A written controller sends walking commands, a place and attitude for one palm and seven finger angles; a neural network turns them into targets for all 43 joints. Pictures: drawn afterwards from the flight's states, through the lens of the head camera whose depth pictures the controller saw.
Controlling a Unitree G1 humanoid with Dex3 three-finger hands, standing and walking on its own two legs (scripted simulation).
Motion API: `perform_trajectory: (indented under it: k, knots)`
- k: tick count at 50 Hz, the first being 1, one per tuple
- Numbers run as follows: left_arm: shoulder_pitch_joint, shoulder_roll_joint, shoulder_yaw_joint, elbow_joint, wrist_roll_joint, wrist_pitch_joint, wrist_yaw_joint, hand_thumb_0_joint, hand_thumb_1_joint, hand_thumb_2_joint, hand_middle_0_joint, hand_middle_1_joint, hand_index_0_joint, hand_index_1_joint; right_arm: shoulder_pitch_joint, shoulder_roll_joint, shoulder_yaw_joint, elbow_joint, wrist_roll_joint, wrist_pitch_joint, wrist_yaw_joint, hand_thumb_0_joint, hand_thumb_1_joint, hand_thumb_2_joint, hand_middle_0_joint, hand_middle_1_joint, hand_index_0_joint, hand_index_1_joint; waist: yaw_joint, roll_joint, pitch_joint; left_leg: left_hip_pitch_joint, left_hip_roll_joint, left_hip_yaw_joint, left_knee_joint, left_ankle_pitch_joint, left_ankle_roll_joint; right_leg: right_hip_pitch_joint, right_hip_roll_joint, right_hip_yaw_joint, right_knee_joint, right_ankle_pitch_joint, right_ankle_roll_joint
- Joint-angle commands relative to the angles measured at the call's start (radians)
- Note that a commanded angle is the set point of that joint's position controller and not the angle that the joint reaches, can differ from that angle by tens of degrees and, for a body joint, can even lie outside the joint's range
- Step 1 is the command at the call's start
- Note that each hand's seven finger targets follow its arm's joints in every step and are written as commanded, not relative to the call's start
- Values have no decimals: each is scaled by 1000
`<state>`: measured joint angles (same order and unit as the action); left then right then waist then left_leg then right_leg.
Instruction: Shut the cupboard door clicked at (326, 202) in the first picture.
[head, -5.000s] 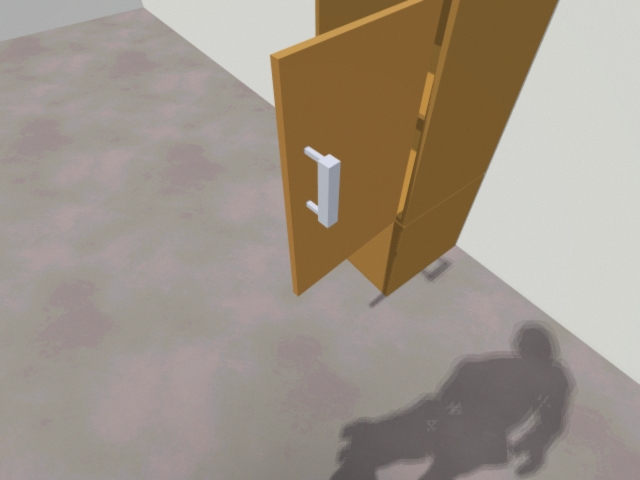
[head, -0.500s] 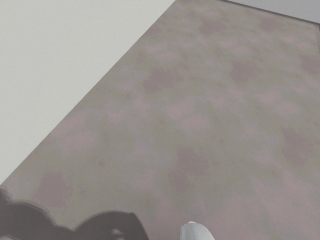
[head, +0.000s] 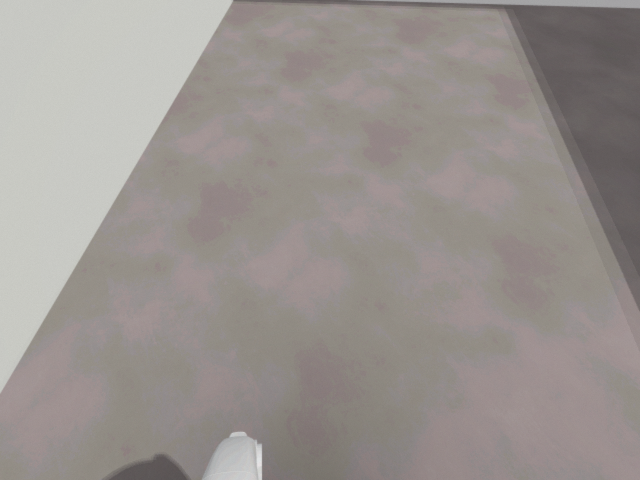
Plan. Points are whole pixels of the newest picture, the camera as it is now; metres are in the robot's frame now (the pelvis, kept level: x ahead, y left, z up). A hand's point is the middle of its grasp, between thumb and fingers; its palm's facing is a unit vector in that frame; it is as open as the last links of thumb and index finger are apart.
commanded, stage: walk around to get in front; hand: left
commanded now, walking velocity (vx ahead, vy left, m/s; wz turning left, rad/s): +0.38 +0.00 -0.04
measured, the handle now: out of the picture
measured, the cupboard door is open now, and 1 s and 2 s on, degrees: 95 95 95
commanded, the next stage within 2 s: walk to a spot facing it in 0.38 s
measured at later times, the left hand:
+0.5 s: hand (204, 434) +0.21 +0.19 -0.18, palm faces +0.02 -0.99 -0.14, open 7.4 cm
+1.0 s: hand (252, 270) +0.50 +0.15 -0.17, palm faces +0.19 -0.97 -0.14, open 7.3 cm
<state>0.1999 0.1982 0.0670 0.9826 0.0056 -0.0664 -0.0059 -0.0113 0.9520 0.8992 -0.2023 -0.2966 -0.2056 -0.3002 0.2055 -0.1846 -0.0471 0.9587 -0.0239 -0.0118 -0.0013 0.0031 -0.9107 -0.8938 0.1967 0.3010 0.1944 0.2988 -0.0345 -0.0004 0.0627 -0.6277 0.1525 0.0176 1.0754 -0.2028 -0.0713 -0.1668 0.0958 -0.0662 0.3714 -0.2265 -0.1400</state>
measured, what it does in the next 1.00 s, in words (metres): walks ahead: left foot, then right foot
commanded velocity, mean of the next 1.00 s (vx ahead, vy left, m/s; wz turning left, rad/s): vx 0.16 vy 0.00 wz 0.29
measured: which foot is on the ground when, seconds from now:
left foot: up 0.00-0.34, down 0.36-0.76, up 0.78-1.00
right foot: down 0.00-0.34, up 0.36-0.72, down 0.74-1.00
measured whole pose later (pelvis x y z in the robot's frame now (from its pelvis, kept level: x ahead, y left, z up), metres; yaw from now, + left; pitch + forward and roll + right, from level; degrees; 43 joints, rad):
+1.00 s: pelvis +0.41 -0.03 -0.01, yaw +12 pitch +1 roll +0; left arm 0.10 0.15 0.05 0.93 0.02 -0.02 0.02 -0.01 0.92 0.90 -0.20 -0.30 -0.21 -0.30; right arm 0.22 -0.21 -0.07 1.00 -0.01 0.05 0.01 0.00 -0.91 -0.89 0.20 0.30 0.19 0.30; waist -0.05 -0.05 0.07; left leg -0.48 0.08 0.11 0.95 -0.44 -0.06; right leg -0.27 -0.15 -0.27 0.56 -0.28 0.00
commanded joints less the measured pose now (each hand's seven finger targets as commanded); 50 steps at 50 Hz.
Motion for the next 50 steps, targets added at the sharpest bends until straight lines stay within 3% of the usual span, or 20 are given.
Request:
perform_trajectory:
  k: [1, 10, 13, 15, 16, 17, 18, 19, 20, 22, 26, 30, 35, 36, 37, 38, 39, 41, 44, 50]
  knots:
    - [167, 86, 6, 18, 1, -33, 9, 0, 900, 900, -200, -300, -200, -300, 5, -64, -15, -39, -2, -11, 7, 0, -900, -900, 200, 300, 200, 300, 44, -73, -49, -95, -7, 2, -76, 63, -1, 165, -279, 213, -139, 471, 13]
    - [320, 87, -19, 104, 13, -35, 36, 0, 900, 900, -200, -300, -200, -300, -249, -62, -8, -86, 10, -25, 28, 0, -900, -900, 200, 300, 200, 300, 91, -87, 60, -120, -70, 60, -270, 18, 42, 319, -323, 237, -120, 730, 3]
    - [323, 107, -17, 120, 13, -36, 39, 0, 900, 900, -200, -300, -200, -300, -213, -53, -4, -67, 8, -34, 23, 0, -900, -900, 200, 300, 200, 300, 55, -93, 31, 64, -156, 137, -396, -53, 83, 310, -304, 186, -10, 1043, 16]
    - [309, 121, -16, 132, 14, -40, 38, 0, 900, 900, -200, -300, -200, -300, -47, -74, -10, -2, 3, -43, 6, 0, -900, -900, 200, 300, 200, 300, -23, -96, -35, 300, -219, 177, -486, -20, 121, 247, -268, 141, 175, 1214, 54]
    - [280, 121, -14, 122, 6, -43, 36, 0, 900, 900, -200, -300, -200, -300, 114, -109, -22, 43, -2, -46, -5, 0, -900, -900, 200, 300, 200, 300, -100, -79, -118, 569, -174, 120, -535, 86, 160, 88, -252, 124, 362, 1087, 77]
    - [289, 84, -17, 100, -8, -44, 27, 0, 900, 900, -200, -300, -200, -300, 270, -201, -44, 74, -23, -52, -15, 0, -900, -900, 200, 300, 200, 300, -149, 46, -238, 842, 75, -211, -533, 155, 271, -187, -158, 78, 664, 658, 109]
    - [295, 29, -35, 67, -21, -49, 18, 0, 900, 900, -200, -300, -200, -300, 354, -258, -52, 88, -16, -52, -21, 0, -900, -900, 200, 300, 200, 300, -122, 186, -340, 952, 340, -553, -661, 319, 398, -361, -39, 57, 1011, -234, 106]
    - [230, 64, -23, 63, -7, -40, 25, 0, 900, 900, -200, -300, -200, -300, 274, -229, -46, 81, 3, -44, -20, 0, -900, -900, 200, 300, 200, 300, -81, 58, -245, 808, 353, -549, -745, 203, 408, -415, -101, 130, 1101, -263, 85]
    - [171, 45, -24, 30, 3, -29, 19, 0, 900, 900, -200, -300, -200, -300, 190, -211, -42, 45, 6, -46, -20, 0, -900, -900, 200, 300, 200, 300, -53, 8, -65, 608, 331, -518, -810, 24, 391, -488, -138, 116, 1106, -219, 103]
    - [168, 3, -14, 51, 26, 0, -4, 0, 900, 900, -200, -300, -200, -300, 118, -84, -10, 49, 2, -66, -26, 0, -900, -900, 200, 300, 200, 300, 16, 82, 73, 371, 199, -288, -895, -75, 263, -439, -184, 110, 1001, -84, 114]
    - [199, -47, -22, 54, 25, 31, -11, 0, 900, 900, -200, -300, -200, -300, 141, -81, 2, 81, 8, -81, -28, 0, -900, -900, 200, 300, 200, 300, 72, 89, -10, 359, 88, -14, -844, 389, 229, -325, -207, 42, 697, -31, 152]
    - [74, -23, -29, 14, 19, 30, -2, 0, 900, 900, -200, -300, -200, -300, 190, -98, 0, 101, 11, -64, -26, 0, -900, -900, 200, 300, 200, 300, 38, 99, -9, 346, 45, -13, -763, 556, 217, -195, -155, -36, 388, 60, 171]
    - [53, 59, -5, -16, 13, 28, 4, 0, 900, 900, -200, -300, -200, -300, 175, -118, -17, 88, 13, -22, -22, 0, -900, -900, 200, 300, 200, 300, 70, 102, -28, 275, 23, -78, -602, 344, 155, 11, -139, -40, 185, 164, 179]
    - [101, 107, 9, -6, 13, 18, 11, 0, 900, 900, -200, -300, -200, -300, 177, -96, -17, 80, 17, -21, -19, 0, -900, -900, 200, 300, 200, 300, 94, 21, -78, 177, -23, -49, -504, 214, 110, 181, -225, 33, 168, 391, 161]
    - [188, 200, 29, 12, 19, 8, 23, 0, 900, 900, -200, -300, -200, -300, 208, -52, -14, 69, 24, -21, -12, 0, -900, -900, 200, 300, 200, 300, 127, -184, -184, 48, -130, 54, -262, -126, 55, 358, -477, 235, 153, 679, 72]
    - [247, 250, 36, 12, 14, 12, 28, 0, 900, 900, -200, -300, -200, -300, 236, -53, -17, 53, 28, -9, -19, 0, -900, -900, 200, 300, 200, 300, 133, -297, -295, 74, -148, 58, 26, -515, 31, 352, -661, 336, 63, 794, -46]
    - [185, 220, 26, -11, 12, 18, 37, 0, 900, 900, -200, -300, -200, -300, 218, -55, -19, 46, 26, -1, -20, 0, -900, -900, 200, 300, 200, 300, 116, -233, -245, 61, -96, 0, 140, -481, 29, 268, -641, 298, 31, 683, -69]
    - [72, 160, 17, -44, 15, 33, 48, 0, 900, 900, -200, -300, -200, -300, 144, -47, -16, 39, 21, 17, -12, 0, -900, -900, 200, 300, 200, 300, 83, -236, -180, 28, -46, -8, 193, -386, 18, 157, -561, 170, 31, 625, -33]
    - [-4, 135, 8, -72, 17, 36, 46, 0, 900, 900, -200, -300, -200, -300, 127, -22, -11, 26, 13, 41, 6, 0, -900, -900, 200, 300, 200, 300, 32, -175, -137, 105, -46, 38, 63, -290, 6, 19, -494, -9, 12, 551, 28]
    - [-31, 161, 25, -83, 27, 47, 37, 0, 900, 900, -200, -300, -200, -300, 53, -35, -17, -31, 12, 45, 24, 0, -900, -900, 200, 300, 200, 300, 25, -182, -82, 216, -80, 117, -278, -194, 14, -39, -481, -101, 59, 340, 51]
